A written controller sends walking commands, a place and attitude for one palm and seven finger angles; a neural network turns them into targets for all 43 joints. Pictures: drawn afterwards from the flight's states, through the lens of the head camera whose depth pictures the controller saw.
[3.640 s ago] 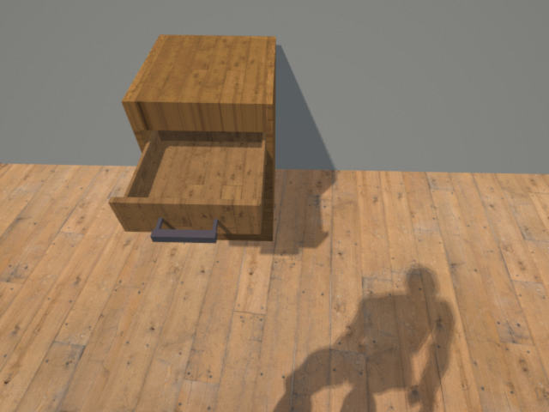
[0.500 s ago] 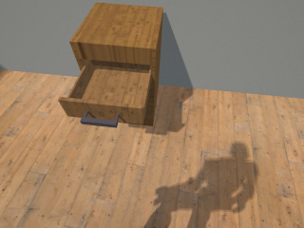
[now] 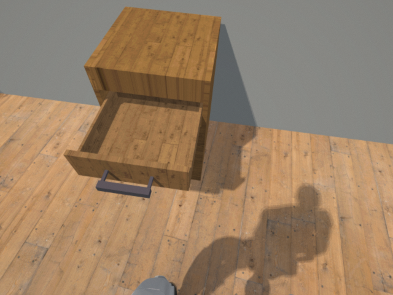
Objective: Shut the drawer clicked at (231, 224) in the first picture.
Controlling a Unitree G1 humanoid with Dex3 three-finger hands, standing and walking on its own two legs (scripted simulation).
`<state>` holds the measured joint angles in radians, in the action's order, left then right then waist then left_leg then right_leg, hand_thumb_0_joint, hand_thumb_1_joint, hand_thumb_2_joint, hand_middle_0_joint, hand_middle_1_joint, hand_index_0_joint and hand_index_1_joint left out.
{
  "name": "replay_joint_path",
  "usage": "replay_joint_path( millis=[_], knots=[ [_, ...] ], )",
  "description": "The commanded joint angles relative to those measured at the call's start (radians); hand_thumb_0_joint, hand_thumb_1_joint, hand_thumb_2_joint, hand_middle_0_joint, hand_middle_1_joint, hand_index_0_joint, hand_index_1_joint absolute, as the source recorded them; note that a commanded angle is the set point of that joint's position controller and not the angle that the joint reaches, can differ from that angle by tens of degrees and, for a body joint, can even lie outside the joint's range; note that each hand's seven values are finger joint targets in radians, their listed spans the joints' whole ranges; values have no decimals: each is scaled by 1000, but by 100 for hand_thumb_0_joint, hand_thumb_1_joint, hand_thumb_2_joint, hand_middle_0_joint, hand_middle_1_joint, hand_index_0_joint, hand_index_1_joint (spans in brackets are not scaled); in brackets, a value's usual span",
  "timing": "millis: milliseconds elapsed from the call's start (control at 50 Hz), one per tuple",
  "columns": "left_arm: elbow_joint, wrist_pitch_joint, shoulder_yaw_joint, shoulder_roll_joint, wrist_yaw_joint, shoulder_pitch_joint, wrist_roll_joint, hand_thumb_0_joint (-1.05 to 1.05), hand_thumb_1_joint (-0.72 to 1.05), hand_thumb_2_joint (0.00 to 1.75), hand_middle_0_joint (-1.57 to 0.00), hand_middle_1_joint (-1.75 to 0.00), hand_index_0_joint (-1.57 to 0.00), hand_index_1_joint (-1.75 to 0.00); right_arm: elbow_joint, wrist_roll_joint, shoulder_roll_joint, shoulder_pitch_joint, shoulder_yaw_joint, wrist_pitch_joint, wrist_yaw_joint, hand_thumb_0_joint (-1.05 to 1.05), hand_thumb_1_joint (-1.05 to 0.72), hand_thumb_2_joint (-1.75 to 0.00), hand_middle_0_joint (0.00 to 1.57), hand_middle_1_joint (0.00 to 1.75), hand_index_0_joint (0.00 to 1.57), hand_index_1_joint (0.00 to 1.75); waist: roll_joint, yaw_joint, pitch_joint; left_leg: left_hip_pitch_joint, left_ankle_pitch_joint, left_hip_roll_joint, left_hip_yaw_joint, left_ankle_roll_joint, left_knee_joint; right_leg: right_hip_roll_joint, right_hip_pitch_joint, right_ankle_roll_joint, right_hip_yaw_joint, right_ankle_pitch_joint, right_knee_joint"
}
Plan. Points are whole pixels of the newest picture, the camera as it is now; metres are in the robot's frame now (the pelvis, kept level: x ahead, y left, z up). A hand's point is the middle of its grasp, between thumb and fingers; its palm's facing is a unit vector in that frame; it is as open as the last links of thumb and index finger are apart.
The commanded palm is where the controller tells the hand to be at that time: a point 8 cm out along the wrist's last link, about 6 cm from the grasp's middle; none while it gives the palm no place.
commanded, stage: take the last steps up to it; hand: left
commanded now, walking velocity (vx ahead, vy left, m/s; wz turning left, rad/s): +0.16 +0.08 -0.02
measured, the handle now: (126, 182) +0.43 +0.25 -0.22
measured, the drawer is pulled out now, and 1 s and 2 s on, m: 0.30 0.30 0.30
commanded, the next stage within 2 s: come to a stop and stand still in 0.06 s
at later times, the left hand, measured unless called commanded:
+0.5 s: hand (130, 268) +0.18 +0.17 -0.15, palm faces +0.04 -0.98 -0.21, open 7.4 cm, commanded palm none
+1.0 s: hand out of the picture +0.10 +0.18 -0.16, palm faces +0.03 -0.96 -0.27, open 7.4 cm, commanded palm none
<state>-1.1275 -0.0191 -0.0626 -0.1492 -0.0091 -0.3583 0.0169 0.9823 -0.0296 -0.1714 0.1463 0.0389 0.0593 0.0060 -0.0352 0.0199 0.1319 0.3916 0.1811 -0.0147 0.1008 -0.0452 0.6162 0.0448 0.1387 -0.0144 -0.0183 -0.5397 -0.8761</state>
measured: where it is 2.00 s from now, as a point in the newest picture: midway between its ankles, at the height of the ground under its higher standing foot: outside the picture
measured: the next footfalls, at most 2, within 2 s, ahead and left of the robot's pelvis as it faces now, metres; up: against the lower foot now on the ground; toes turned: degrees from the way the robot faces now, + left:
right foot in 0.26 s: +0.17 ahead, -0.11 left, +0.00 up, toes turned -5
right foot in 0.82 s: +0.09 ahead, -0.12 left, +0.00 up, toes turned -1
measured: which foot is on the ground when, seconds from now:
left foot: down 0.00-1.00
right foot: up 0.00-0.24, down 0.26-0.56, up 0.58-0.80, down 0.82-1.00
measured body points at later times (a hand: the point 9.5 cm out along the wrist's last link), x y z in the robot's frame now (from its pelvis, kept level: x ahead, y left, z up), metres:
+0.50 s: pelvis +0.10 -0.01 +0.01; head +0.14 -0.01 +0.46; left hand +0.18 +0.22 -0.14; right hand +0.09 -0.24 -0.15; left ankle +0.08 +0.11 -0.72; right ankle +0.13 -0.10 -0.72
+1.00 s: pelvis +0.07 -0.01 +0.00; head +0.08 -0.02 +0.45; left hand +0.10 +0.23 -0.14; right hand +0.15 -0.24 -0.15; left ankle +0.10 +0.10 -0.72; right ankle +0.03 -0.13 -0.72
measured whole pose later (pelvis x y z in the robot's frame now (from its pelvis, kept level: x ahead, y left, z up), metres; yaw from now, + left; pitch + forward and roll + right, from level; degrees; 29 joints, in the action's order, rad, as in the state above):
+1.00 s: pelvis +0.07 -0.01 +0.00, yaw -1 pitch -2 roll +0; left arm -1.01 0.00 -0.02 -0.16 -0.06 -0.29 0.02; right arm 0.95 -0.01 -0.19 0.21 0.03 0.00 0.02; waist 0.03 0.00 0.05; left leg 0.29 0.30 0.00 0.04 -0.02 0.64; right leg 0.00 0.21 -0.01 0.01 -0.41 -0.67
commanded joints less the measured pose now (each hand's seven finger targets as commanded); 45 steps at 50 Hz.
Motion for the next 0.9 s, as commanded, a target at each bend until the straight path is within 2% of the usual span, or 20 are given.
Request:
replay_joint_path(
  millis=[0, 40, 180, 200, 240, 280, 300, 340, 440, 480, 500, 540, 560, 600, 740, 760, 780, 800, 840, 880],
  knots=[
    [127, -32, -11, -67, 0, 83, 1, 0, 90, 90, -20, -30, -20, -30, 24, 2, -142, 242, 26, -6, 22, 0, -90, -90, 20, 30, 20, 30, 180, -71, -109, -243, -71, -340, -402, -196, -358, 50, 415, -29, 38, 57, -391],
    [109, -13, -9, -46, 13, 26, 8, 0, 90, 90, -20, -30, -20, -30, 5, 1, -108, 148, 10, -1, 25, 0, -90, -90, 20, 30, 20, 30, 181, -9, -88, -139, -47, -262, -268, -142, -393, 62, 329, -16, 6, 131, -259],
    [102, -2, 0, -22, 3, -16, 15, 0, 90, 90, -20, -30, -20, -30, 14, 3, -107, 99, 11, -30, 22, 0, -90, -90, 20, 30, 20, 30, 48, 42, -96, 27, 95, -190, -153, -101, -312, 0, -7, 13, -75, 297, 271],
    [96, -5, -2, -50, -6, -32, 15, 0, 90, 90, -20, -30, -20, -30, 18, 11, -84, 95, 4, -33, 22, 0, -90, -90, 20, 30, 20, 30, -19, 54, -90, 48, 114, -142, -116, -54, -251, 21, -57, 18, -25, 351, 378],
    [119, -18, -6, -171, -15, 16, 12, 0, 90, 90, -20, -30, -20, -30, 19, 20, -49, 154, -5, -50, 12, 0, -90, -90, 20, 30, 20, 30, -190, 3, -84, -39, 212, -14, -41, 51, -122, 263, 64, -82, 279, 370, 621],
    [149, 0, -3, -214, -14, 131, 10, 0, 90, 90, -20, -30, -20, -30, 64, 21, -34, 230, 0, -62, 8, 0, -90, -90, 20, 30, 20, 30, -31, -57, -99, -227, 174, -11, -55, 54, -127, 285, 210, -131, 211, 397, 569],
    [147, -2, -4, -184, -18, 157, 2, 0, 90, 90, -20, -30, -20, -30, 80, 18, -30, 218, 0, -73, 13, 0, -90, -90, 20, 30, 20, 30, -123, -49, -97, -229, 85, -20, -55, 56, -117, 215, 202, -112, 181, 458, 553],
    [129, 0, -7, -178, -29, 144, -4, 0, 90, 90, -20, -30, -20, -30, 84, 19, -55, 223, 9, -81, 18, 0, -90, -90, 20, 30, 20, 30, -186, -32, -88, -184, 51, -30, -58, 62, -90, 211, 98, -106, 136, 738, 519],
    [114, 16, -33, -204, -47, 125, 1, 0, 90, 90, -20, -30, -20, -30, 61, 22, -58, 212, 21, -95, 28, 0, -90, -90, 20, 30, 20, 30, -91, -1, -171, -81, 223, -32, -70, 81, -15, 278, -102, -189, 150, 1122, 441],
    [122, 22, -36, -196, -45, 153, -2, 0, 90, 90, -20, -30, -20, -30, 61, 24, -63, 223, 23, -90, 28, 0, -90, -90, 20, 30, 20, 30, -71, -17, -213, -148, 52, -55, -84, 75, -139, 239, -91, -157, 115, 1063, 383],
    [130, 25, -34, -179, -42, 165, -7, 0, 90, 90, -20, -30, -20, -30, 64, 20, -81, 243, 26, -85, 30, 0, -90, -90, 20, 30, 20, 30, -4, -25, -239, -245, -247, -96, -102, 60, -200, 177, -27, -103, 54, 934, 340],
    [151, 38, -13, -103, -41, 171, -6, 0, 90, 90, -20, -30, -20, -30, 50, 7, -138, 230, 33, -81, 35, 0, -90, -90, 20, 30, 20, 30, 279, -21, -217, -306, -738, -302, -270, -65, -267, -20, 140, -3, -69, 204, 167],
    [147, 52, -17, -107, -41, 197, -3, 0, 90, 90, -20, -30, -20, -30, 52, 2, -132, 222, 31, -80, 46, 0, -90, -90, 20, 30, 20, 30, 287, -42, -166, -274, -800, -325, -294, -121, -284, -53, 193, -1, 7, -3, -2],
    [136, 61, -24, -98, -34, 186, -5, 0, 90, 90, -20, -30, -20, -30, 34, 1, -112, 191, 19, -74, 60, 0, -90, -90, 20, 30, 20, 30, 185, -19, -114, -220, -705, -299, -238, -143, -275, -43, 234, -6, 80, 25, -107],
    [107, 35, -2, -84, -22, 145, -4, 0, 90, 90, -20, -30, -20, -30, 49, 8, -139, 180, 27, -65, 45, 0, -90, -90, 20, 30, 20, 30, 208, -26, -181, -379, -582, -229, -175, -93, -240, -40, 139, 14, -22, 164, 293],
    [68, -6, 19, -116, -52, -17, -10, 0, 90, 90, -20, -30, -20, -30, -26, 35, -201, 13, 45, -48, 30, 0, -90, -90, 20, 30, 20, 30, 168, 58, -277, -416, -631, -215, -119, -19, 88, 48, 144, 13, 97, 405, 525],
    [137, -22, -1, -195, -56, 30, 7, 0, 90, 90, -20, -30, -20, -30, -95, 31, -83, 78, 28, -44, 4, 0, -90, -90, 20, 30, 20, 30, -88, 2, -246, -83, -84, -68, -61, 22, 137, 151, -17, -14, 254, 815, 485],
    [139, -32, 7, -185, -57, 38, 7, 0, 90, 90, -20, -30, -20, -30, -95, 20, -59, 62, 16, -46, 2, 0, -90, -90, 20, 30, 20, 30, -83, 2, -210, 36, 277, -19, -62, 36, 200, 233, -88, -85, 296, 1145, 411],
    [164, -47, 17, -194, -59, 33, 18, 0, 90, 90, -20, -30, -20, -30, -104, 24, -31, 94, 10, -43, -1, 0, -90, -90, 20, 30, 20, 30, 13, -18, -276, 67, 298, 16, -56, 46, 130, 189, -201, -111, 180, 1267, 348],
    [171, -40, 8, -178, -66, 52, 11, 0, 90, 90, -20, -30, -20, -30, -102, 27, -64, 107, 7, -49, 2, 0, -90, -90, 20, 30, 20, 30, -338, -36, -269, 43, 206, 3, -62, 26, 79, 144, -194, -111, 155, 1285, 295]
  ],
)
